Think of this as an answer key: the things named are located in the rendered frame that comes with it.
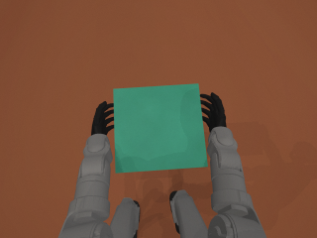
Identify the robot left forearm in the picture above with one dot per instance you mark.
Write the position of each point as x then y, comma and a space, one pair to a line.
90, 203

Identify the left robot hand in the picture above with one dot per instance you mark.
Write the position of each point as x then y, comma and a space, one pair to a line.
100, 122

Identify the carton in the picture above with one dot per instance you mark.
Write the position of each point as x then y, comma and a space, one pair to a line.
158, 128

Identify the right robot hand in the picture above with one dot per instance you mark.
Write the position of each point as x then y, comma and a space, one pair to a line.
216, 113

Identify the robot right forearm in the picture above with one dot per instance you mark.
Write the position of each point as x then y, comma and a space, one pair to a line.
228, 181

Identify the robot left shin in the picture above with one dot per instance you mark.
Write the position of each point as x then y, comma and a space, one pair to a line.
128, 200

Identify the robot left thigh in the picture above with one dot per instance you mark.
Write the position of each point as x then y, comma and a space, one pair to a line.
125, 220

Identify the right robot upper arm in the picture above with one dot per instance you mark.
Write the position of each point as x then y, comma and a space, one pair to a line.
225, 225

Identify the left robot upper arm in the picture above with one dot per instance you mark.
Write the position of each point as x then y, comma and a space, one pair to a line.
96, 229

